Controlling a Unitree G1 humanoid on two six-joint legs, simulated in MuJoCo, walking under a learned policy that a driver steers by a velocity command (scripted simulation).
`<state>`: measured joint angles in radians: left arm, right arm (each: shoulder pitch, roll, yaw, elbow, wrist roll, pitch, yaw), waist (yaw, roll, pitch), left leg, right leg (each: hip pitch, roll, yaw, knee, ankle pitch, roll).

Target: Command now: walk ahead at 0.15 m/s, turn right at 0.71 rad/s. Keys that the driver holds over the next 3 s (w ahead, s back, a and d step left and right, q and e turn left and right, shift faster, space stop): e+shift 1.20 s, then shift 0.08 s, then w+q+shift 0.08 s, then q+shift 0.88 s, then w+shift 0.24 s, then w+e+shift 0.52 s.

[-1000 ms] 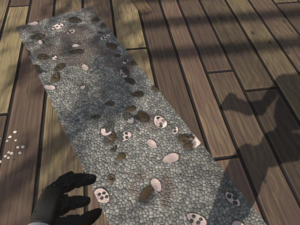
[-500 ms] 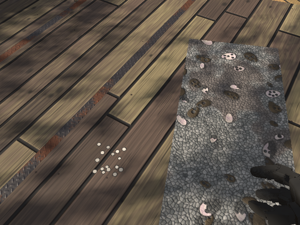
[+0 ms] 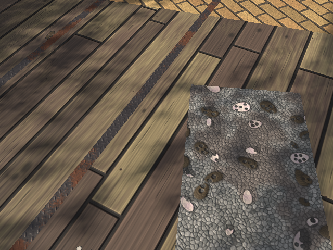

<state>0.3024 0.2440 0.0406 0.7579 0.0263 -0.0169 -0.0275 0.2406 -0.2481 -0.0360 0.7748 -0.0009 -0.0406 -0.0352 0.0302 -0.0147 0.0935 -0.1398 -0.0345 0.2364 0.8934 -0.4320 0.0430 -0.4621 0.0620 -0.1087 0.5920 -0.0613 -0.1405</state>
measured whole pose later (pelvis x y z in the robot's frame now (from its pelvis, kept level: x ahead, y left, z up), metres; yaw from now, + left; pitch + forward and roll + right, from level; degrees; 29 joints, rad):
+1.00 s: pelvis +0.15 +0.07 +0.03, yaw -58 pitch +0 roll +0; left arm 0.15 0.32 0.07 0.66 0.00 0.11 -0.08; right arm 0.23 -0.28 -0.03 0.68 -0.03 0.01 -0.02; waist -0.01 -0.03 0.10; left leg -0.19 0.07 0.25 0.46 -0.27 0.04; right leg -0.42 -0.04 -0.03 0.89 -0.40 0.05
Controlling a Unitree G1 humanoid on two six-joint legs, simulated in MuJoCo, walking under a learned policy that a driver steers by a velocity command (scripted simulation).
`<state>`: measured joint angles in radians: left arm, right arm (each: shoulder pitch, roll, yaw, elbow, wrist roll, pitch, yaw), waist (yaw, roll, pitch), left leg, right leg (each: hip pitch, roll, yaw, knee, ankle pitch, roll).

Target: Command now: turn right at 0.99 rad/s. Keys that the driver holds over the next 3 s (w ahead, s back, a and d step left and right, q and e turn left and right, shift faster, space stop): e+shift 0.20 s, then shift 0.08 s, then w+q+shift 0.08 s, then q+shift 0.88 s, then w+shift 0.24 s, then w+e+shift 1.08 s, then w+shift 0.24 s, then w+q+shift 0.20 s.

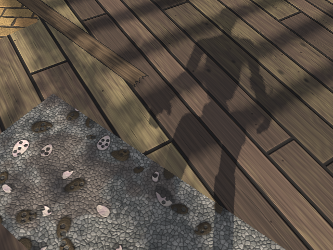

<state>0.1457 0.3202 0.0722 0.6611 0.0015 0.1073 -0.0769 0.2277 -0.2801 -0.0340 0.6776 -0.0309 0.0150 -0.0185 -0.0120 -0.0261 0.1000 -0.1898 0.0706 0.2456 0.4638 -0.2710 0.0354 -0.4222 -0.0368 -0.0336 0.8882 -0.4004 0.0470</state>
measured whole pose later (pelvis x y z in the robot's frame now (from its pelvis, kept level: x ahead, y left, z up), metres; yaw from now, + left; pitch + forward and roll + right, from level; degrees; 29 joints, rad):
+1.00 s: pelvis +0.15 -0.01 +0.00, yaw +10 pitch +2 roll -2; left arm 0.11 0.33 0.02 0.70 0.03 0.04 0.02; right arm 0.32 -0.33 -0.08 0.69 0.00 0.05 -0.01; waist -0.04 -0.04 0.07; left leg -0.21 -0.18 -0.27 0.45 -0.23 0.10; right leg -0.59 0.01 0.14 0.94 -0.29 0.07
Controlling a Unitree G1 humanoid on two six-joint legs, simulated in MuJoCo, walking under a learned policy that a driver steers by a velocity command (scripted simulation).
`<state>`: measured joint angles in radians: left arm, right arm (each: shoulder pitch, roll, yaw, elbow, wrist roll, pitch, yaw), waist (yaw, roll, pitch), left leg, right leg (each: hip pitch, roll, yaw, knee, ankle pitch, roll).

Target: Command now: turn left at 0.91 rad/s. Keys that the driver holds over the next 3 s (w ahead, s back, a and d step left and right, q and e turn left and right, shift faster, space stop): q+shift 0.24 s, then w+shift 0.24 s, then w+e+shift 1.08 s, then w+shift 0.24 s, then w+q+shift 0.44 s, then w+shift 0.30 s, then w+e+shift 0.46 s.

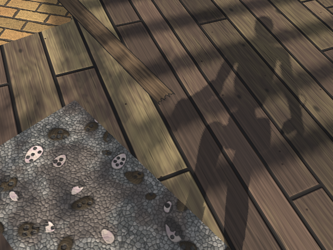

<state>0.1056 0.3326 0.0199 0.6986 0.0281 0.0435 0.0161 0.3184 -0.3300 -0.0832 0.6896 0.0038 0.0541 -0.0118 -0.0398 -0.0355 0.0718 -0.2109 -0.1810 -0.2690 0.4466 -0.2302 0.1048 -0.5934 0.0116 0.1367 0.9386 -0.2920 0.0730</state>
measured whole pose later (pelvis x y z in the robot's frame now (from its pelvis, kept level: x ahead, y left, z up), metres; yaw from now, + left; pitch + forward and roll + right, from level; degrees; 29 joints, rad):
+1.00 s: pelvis +0.37 +0.11 -0.02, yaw +5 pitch +2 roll +1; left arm 0.11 0.33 0.06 0.73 0.02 0.00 -0.09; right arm 0.48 -0.28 -0.03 0.87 -0.03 -0.10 0.00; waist -0.05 -0.05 -0.01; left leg 0.15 -0.03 0.23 0.19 -0.38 0.00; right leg -0.84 -0.07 -0.05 1.09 -0.04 -0.09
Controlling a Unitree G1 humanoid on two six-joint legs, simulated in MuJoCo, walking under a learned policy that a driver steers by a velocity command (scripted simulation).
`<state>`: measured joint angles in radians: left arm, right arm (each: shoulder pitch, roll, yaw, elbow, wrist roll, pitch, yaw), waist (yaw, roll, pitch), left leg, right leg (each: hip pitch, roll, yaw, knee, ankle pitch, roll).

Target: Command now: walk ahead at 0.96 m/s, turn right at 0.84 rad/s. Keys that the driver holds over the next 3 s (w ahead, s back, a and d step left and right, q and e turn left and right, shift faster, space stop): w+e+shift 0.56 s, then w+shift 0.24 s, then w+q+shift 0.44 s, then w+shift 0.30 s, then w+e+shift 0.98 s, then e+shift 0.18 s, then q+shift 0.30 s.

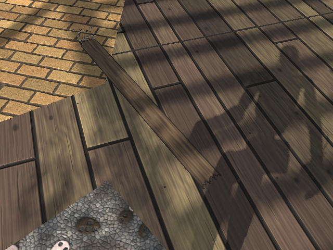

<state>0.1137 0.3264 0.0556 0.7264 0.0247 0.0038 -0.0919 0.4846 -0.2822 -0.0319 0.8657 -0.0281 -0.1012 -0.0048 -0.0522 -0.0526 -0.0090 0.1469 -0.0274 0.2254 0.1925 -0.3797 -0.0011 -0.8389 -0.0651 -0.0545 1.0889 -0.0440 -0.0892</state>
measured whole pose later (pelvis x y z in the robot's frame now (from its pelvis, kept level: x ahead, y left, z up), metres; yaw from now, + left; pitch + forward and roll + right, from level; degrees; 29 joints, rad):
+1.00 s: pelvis +0.82 -0.30 -0.02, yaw -38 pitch +3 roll +2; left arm -0.09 0.27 -0.03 0.60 0.07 -0.08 -0.05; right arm 0.60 -0.26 -0.02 0.95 -0.01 -0.08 0.02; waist -0.11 -0.02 0.02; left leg 0.09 0.05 0.03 0.54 -0.46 0.01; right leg -0.56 -0.01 -0.02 0.62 -0.12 -0.09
